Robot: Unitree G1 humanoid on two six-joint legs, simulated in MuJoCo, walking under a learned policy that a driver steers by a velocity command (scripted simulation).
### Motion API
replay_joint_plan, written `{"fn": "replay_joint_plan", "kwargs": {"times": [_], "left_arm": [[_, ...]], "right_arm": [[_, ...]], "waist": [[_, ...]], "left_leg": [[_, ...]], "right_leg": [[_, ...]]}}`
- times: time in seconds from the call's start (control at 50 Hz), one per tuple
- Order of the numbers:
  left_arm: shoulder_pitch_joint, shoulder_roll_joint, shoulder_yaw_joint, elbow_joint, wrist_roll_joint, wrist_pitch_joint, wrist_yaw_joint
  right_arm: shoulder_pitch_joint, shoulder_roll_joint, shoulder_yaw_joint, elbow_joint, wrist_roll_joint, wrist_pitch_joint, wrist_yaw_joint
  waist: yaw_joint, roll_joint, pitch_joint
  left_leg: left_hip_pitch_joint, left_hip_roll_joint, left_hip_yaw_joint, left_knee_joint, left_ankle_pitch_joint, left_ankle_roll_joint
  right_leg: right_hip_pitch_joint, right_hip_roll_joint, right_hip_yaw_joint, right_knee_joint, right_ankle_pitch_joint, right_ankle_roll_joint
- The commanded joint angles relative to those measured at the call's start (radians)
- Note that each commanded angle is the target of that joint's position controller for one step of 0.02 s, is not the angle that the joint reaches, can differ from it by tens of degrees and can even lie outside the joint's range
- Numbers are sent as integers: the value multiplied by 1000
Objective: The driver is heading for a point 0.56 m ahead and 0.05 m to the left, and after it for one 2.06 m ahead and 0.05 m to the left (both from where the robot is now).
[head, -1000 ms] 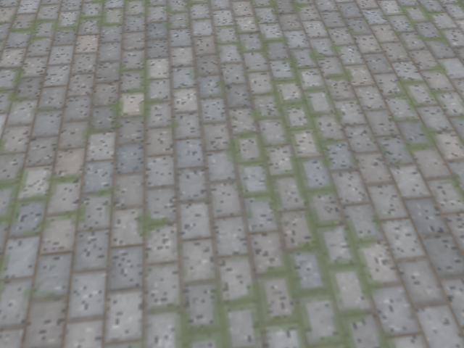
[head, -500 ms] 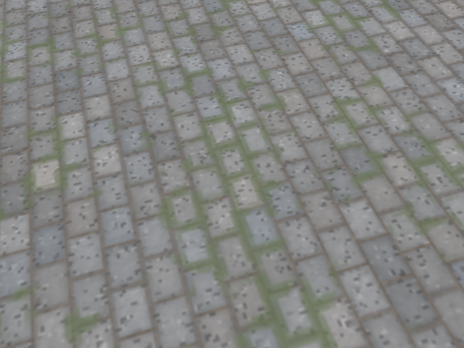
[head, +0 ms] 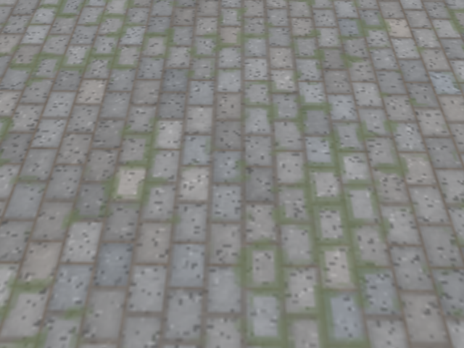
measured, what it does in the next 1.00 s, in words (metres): walks ahead: right foot, then left foot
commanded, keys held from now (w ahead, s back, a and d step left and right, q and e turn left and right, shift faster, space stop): w+q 0.38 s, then w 0.26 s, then w+e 0.36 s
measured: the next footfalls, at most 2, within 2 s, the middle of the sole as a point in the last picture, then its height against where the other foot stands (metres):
right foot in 0.42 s outside the picture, level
left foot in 0.88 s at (168, 294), level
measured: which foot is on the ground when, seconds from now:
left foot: down 0.00-0.42, up 0.44-0.86, down 0.88-1.00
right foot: up 0.00-0.40, down 0.42-0.90, up 0.92-1.00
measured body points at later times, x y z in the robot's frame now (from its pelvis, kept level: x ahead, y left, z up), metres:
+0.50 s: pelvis +0.29 -0.02 +0.01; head +0.32 -0.02 +0.46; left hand +0.41 +0.28 -0.06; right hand +0.43 -0.27 -0.11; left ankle +0.12 +0.06 -0.64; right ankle +0.39 -0.10 -0.71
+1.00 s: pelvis +0.52 +0.10 +0.02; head +0.54 +0.11 +0.47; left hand +0.49 +0.38 -0.11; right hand +0.76 -0.11 -0.06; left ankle +0.54 +0.21 -0.71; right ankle +0.46 -0.07 -0.63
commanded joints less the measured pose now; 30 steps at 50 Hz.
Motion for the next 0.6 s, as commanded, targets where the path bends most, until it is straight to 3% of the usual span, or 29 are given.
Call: {"fn": "replay_joint_plan", "kwargs": {"times": [0.02, 0.04, 0.06, 0.1, 0.14, 0.22, 0.3, 0.36, 0.38, 0.4, 0.42, 0.44, 0.46, 0.48, 0.5, 0.52, 0.56, 0.6], "left_arm": [[-108, 124, 10, -162, -23, -84, -13], [-113, 128, 16, -152, 6, -80, -3], [-91, 139, 25, -150, 19, -68, -2], [-68, 119, 26, -158, 29, -42, -2], [-106, 93, 18, -176, 35, -27, 2], [-264, 53, -1, -216, 32, -28, -5], [-361, 80, 4, -249, 11, -42, -25], [-336, 120, 23, -251, 8, -59, -35], [-280, 130, 31, -238, 7, -64, -33], [-181, 153, 44, -214, 16, -69, -29], [-36, 199, 57, -200, 36, -72, -22], [88, 282, 79, -161, 52, -62, -22], [115, 216, 69, -140, 18, -56, -32], [62, 139, 48, -153, 8, -50, -29], [8, 114, 36, -160, 16, -40, -28], [-29, 98, 28, -155, 22, -34, -29], [-52, 78, 17, -145, 27, -36, -30], [-39, 96, 20, -125, 15, -40, -32]], "right_arm": [[225, -153, -48, -19, 2, -17, -14], [151, -120, -38, -38, 3, -17, -15], [113, -96, -28, -59, -8, -17, -19], [104, -110, -32, -70, -8, -19, -26], [129, -139, -39, -64, -6, -22, -38], [188, -155, -43, -49, 6, -7, -58], [249, -156, -42, -32, 12, 6, -62], [243, -155, -44, -36, 9, 14, -68], [223, -150, -43, -43, 8, 17, -69], [205, -122, -33, -52, 3, 15, -67], [199, -66, -11, -70, -11, 9, -62], [354, -1, 9, -79, 8, -2, -63], [390, -72, 5, -56, 25, -8, -63], [284, -141, -12, -58, 24, -5, -61], [194, -144, -12, -79, 7, -4, -61], [137, -129, -12, -98, -9, -8, -58], [145, -92, -9, -101, -6, -8, -48], [149, -57, 2, -100, -8, -4, -44]], "waist": [[-100, 14, -221], [-54, -22, -158], [-18, -13, -137], [10, 3, -116], [7, 6, -90], [-55, 59, -71], [-95, 90, -70], [-66, 119, -75], [-31, 133, -88], [20, 127, -143], [83, 57, -274], [40, -238, -405], [50, -292, -386], [76, -166, -234], [67, -84, -147], [48, -56, -79], [2, -92, -57], [-9, -108, -61]], "left_leg": [[697, 320, -620, -354, 37, 232], [544, 279, -523, -363, 144, 204], [445, 250, -465, -387, 220, 196], [347, 224, -414, -420, 308, 198], [277, 197, -349, -431, 376, 188], [234, 120, -280, -399, 293, 115], [301, 152, -374, -340, 177, 92], [385, 189, -473, -258, 159, 72], [386, 180, -484, -217, 191, 58], [369, 140, -448, -122, 266, 30], [269, 91, -376, 120, 193, -6], [-85, -62, -247, 464, -217, -85], [-255, -16, -255, 626, -384, -98], [-305, 28, -262, 681, -296, -101], [-287, 63, -221, 664, -221, -101], [-267, 87, -206, 605, -174, -100], [-182, 127, -179, 506, -131, -98], [-160, 140, -139, 416, -120, -108]], "right_leg": [[-634, -21, 173, 248, 109, -44], [-565, -52, 162, 163, 150, -37], [-491, -73, 166, 117, 178, -29], [-440, -78, 148, 35, 204, -1], [-437, -67, 122, -72, 270, 28], [-378, -3, 100, -396, 536, 44], [-334, 43, 117, -556, 578, 33], [-286, 50, 139, -617, 470, -5], [-213, 53, 127, -647, 457, -26], [-68, 37, 118, -674, 480, -59], [178, -109, 247, -646, 456, -129], [537, -329, 680, -690, 321, -307], [552, -389, 902, -774, 77, -342], [429, -339, 764, -796, 23, -295], [297, -289, 619, -806, 108, -257], [182, -246, 527, -830, 221, -247], [73, -187, 408, -875, 359, -230], [43, -177, 342, -904, 459, -249]]}}
Keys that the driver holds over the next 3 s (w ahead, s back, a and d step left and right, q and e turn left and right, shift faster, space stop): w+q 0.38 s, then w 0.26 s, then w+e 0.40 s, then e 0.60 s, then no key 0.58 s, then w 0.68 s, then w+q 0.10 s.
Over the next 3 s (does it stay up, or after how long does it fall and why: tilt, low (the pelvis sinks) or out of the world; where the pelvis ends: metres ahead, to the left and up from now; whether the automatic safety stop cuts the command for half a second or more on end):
stays up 0.98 0.00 0.01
